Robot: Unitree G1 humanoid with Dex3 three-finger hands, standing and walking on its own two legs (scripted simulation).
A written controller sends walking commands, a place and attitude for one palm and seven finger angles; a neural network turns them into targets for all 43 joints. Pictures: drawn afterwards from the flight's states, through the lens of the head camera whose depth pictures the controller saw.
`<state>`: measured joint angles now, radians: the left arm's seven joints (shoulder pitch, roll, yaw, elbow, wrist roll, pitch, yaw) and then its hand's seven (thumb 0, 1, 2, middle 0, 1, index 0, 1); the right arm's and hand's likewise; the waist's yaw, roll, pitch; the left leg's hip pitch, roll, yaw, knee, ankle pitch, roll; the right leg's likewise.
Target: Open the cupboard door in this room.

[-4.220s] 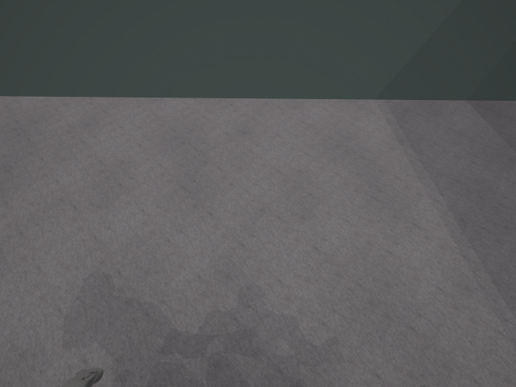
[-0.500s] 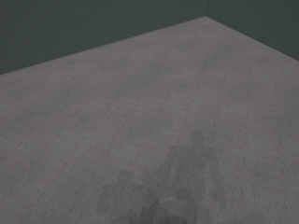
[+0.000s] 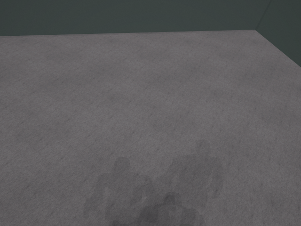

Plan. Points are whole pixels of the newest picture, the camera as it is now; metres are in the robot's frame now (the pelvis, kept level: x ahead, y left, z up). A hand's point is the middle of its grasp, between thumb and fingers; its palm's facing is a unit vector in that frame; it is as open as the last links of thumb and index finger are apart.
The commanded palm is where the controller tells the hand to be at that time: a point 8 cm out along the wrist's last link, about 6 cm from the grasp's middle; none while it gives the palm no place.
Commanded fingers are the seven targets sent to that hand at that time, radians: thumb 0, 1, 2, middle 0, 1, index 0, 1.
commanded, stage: turn or walk to find it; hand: left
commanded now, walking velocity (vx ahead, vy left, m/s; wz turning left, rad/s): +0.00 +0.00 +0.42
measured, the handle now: out of the picture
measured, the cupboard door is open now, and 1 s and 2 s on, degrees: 0 0 0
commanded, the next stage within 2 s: none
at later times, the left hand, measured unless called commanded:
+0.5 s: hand out of the picture +0.00 +0.15 -0.15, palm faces +0.22 -0.94 -0.27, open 7.4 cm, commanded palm none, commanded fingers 0.00 0.90 0.90 -0.20 -0.30 -0.20 -0.30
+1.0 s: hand out of the picture -0.13 +0.21 -0.17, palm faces +0.46 -0.86 -0.24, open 7.4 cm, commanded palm none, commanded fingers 0.00 0.90 0.90 -0.20 -0.30 -0.20 -0.30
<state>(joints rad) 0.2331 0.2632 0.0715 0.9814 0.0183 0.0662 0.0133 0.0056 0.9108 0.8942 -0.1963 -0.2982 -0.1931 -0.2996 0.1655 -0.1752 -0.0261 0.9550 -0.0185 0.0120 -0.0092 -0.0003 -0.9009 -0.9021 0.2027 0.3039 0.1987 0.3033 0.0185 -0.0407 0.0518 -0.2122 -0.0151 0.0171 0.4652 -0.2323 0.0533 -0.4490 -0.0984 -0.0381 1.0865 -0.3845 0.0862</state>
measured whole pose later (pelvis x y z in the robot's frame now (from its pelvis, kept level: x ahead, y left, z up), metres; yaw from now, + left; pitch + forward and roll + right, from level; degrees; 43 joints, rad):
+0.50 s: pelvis -0.05 -0.05 +0.00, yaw +13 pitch -2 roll +1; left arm 0.21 0.16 0.03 0.92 0.02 0.03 0.03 0.00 0.90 0.89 -0.20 -0.30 -0.20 -0.30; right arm 0.28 -0.25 -0.09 1.00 -0.03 0.08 0.02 0.00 -0.90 -0.90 0.20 0.30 0.20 0.30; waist -0.05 0.05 0.04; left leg -0.50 0.00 -0.04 1.17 -0.32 -0.05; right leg -0.19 -0.07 -0.14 0.49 -0.26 -0.02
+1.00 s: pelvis -0.09 -0.01 +0.00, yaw +25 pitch -1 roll -1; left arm 0.21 0.26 0.07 0.97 0.01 0.06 0.01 0.01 0.91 0.89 -0.20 -0.30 -0.19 -0.30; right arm 0.17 -0.18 -0.03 0.96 -0.02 0.01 -0.01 0.00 -0.90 -0.90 0.20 0.30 0.20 0.30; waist 0.01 -0.03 0.06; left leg -0.20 -0.01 -0.01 0.46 -0.24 0.03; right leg -0.44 -0.09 -0.04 1.04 -0.41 0.09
